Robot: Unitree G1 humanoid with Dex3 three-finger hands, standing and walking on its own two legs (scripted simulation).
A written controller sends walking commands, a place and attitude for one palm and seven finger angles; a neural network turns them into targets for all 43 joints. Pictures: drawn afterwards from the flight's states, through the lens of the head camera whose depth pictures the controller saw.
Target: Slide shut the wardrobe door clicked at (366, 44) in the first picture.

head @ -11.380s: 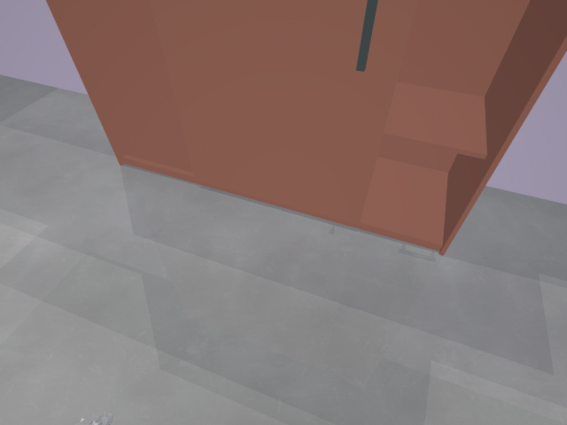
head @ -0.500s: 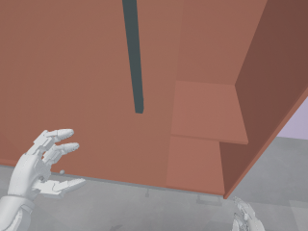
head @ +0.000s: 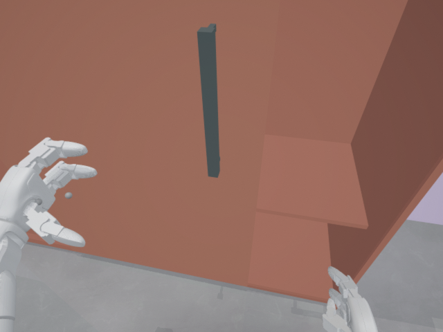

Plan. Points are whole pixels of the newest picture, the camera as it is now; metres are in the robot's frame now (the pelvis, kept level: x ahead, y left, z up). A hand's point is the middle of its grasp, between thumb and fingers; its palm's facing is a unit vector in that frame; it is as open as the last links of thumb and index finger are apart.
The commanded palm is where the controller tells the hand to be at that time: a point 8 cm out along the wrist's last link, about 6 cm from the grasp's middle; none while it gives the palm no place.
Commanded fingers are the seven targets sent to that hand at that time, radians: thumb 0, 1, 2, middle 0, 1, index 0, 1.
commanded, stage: raise the hand with hooked fingers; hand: left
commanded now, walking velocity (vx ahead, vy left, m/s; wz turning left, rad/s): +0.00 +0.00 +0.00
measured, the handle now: (213, 111) +0.50 +0.08 +0.18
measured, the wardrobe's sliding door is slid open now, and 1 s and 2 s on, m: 0.37 0.37 0.37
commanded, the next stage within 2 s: move the hooked fingers beside the handle in 0.66 s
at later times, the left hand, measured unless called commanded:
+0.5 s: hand (69, 172) +0.27 +0.27 +0.20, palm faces +0.01 -0.99 -0.11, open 14.0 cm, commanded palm +0.25 +0.31 +0.21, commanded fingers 0.00 -0.50 0.30 -0.30 -1.20 -0.30 -1.20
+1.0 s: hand (86, 165) +0.30 +0.25 +0.20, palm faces -0.01 -0.99 -0.10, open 14.0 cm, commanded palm +0.27 +0.29 +0.20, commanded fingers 0.00 -0.50 0.30 -0.30 -1.20 -0.30 -1.20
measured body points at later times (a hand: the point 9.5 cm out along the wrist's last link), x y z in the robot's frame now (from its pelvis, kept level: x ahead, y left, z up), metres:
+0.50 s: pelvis +0.00 -0.01 +0.00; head -0.02 -0.03 +0.45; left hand +0.27 +0.32 +0.21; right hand +0.18 -0.25 -0.07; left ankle -0.02 +0.12 -0.73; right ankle +0.02 -0.13 -0.73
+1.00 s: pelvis +0.00 -0.01 +0.00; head -0.02 -0.04 +0.45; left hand +0.29 +0.30 +0.21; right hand +0.19 -0.24 -0.07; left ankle -0.02 +0.12 -0.73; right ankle +0.02 -0.13 -0.73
